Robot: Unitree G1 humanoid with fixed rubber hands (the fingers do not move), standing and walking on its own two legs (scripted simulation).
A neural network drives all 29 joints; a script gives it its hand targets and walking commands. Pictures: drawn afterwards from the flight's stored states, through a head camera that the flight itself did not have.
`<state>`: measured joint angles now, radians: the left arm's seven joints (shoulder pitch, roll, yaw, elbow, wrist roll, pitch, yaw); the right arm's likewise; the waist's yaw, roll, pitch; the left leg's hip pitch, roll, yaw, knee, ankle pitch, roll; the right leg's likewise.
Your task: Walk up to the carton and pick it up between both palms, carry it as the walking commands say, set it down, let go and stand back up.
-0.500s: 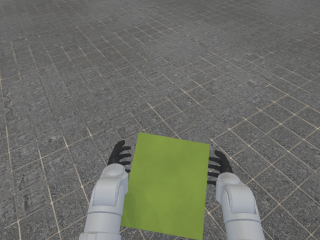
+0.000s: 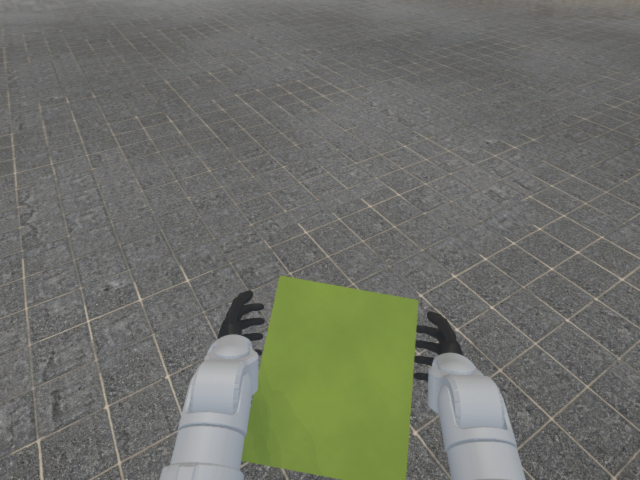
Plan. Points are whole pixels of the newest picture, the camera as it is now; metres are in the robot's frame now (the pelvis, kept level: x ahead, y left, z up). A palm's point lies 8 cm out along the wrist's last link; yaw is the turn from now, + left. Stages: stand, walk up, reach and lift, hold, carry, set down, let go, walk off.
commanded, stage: carry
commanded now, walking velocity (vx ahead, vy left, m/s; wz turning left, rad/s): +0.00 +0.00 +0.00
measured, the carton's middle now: (330, 377) +0.32 +0.01 -0.07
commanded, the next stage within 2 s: hold in 0.68 s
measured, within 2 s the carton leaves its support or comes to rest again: neither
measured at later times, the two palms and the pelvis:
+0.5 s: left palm (227, 364) +0.27 +0.14 +0.05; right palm (448, 387) +0.26 -0.13 +0.02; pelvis -0.02 +0.00 +0.00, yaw +0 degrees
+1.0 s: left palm (232, 367) +0.26 +0.13 +0.06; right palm (462, 393) +0.24 -0.14 +0.04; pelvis -0.03 +0.00 +0.00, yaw +0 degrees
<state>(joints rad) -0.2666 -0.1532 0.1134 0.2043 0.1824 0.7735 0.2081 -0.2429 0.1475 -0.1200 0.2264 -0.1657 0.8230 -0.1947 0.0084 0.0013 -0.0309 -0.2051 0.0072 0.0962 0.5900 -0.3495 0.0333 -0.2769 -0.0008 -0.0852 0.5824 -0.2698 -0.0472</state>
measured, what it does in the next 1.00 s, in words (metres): stands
